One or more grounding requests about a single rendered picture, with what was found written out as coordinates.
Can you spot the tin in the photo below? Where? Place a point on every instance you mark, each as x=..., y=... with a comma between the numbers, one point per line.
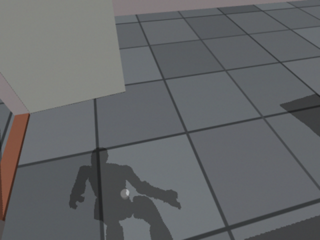
x=125, y=194

